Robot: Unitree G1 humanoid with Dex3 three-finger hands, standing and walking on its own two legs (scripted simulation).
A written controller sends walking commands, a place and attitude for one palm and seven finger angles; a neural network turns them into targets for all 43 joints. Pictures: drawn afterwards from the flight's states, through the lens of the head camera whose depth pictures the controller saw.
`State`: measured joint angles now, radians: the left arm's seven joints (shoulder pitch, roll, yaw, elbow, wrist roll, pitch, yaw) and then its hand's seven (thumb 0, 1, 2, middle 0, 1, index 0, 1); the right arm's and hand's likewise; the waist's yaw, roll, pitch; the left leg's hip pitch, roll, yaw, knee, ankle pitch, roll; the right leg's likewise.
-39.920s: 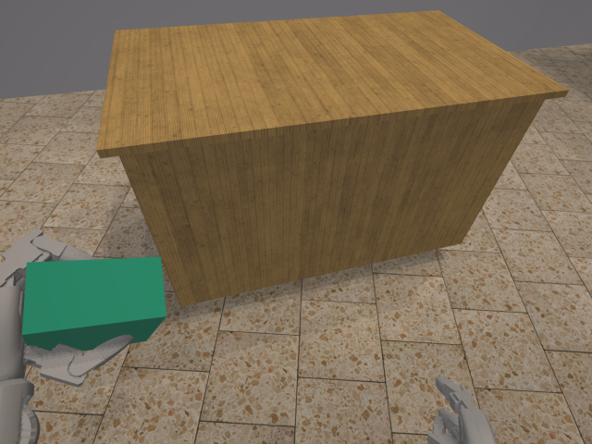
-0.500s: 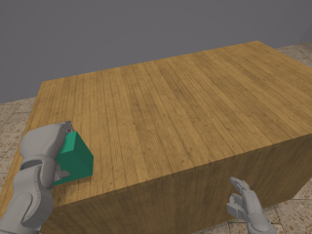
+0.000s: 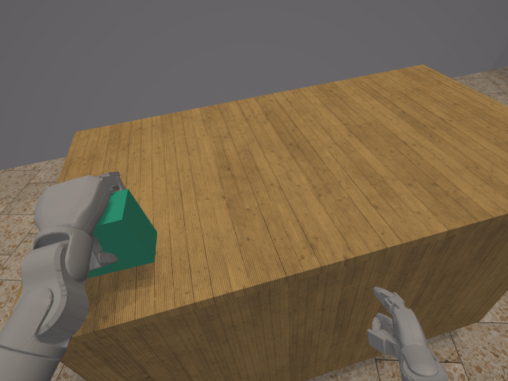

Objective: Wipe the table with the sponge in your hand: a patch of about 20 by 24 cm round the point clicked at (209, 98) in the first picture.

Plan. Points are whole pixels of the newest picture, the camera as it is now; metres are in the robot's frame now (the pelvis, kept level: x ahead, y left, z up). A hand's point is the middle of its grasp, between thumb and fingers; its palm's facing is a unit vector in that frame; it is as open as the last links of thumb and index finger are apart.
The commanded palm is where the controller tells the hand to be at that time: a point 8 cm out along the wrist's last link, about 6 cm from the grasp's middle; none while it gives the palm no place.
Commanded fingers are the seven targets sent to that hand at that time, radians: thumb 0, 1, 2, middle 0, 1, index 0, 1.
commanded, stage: lift the sponge slowly off the table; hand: left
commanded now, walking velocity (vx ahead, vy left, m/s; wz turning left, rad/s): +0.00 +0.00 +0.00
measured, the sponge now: (111, 241) +0.26 +0.28 +0.12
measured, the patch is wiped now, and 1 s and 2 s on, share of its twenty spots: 1.00 1.00 1.00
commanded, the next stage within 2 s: bring the sponge back beside the body in 0.80 s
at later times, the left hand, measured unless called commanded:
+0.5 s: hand (96, 203) +0.26 +0.27 +0.20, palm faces +0.24 -0.12 -0.96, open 10.2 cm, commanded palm +0.21 +0.28 +0.27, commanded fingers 0.00 0.10 1.30 -1.20 -1.60 -1.20 -1.60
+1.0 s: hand (97, 198) +0.26 +0.26 +0.21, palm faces +0.27 -0.13 -0.95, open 10.2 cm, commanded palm +0.20 +0.27 +0.28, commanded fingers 0.00 0.10 1.30 -1.20 -1.60 -1.20 -1.60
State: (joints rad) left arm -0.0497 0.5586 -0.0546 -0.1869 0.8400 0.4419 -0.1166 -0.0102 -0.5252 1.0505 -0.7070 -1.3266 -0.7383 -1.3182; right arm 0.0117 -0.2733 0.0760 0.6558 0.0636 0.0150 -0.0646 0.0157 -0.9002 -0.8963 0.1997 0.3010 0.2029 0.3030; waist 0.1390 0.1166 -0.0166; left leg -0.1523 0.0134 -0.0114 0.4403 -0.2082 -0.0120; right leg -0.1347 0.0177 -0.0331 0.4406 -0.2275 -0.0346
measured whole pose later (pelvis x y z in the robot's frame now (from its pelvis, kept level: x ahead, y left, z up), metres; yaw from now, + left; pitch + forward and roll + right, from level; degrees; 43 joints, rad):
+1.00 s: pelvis -0.01 -0.01 +0.00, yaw +0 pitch -4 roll +0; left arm -0.15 0.59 -0.05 -0.28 0.77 0.54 -0.14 -0.01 -0.53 1.05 -0.71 -1.32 -0.74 -1.32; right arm 0.00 -0.27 0.10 0.62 0.08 0.04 -0.08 0.02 -0.90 -0.90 0.20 0.30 0.20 0.30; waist 0.15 0.12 -0.03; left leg -0.17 0.02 -0.01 0.44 -0.20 -0.02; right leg -0.16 0.02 -0.03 0.46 -0.22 -0.04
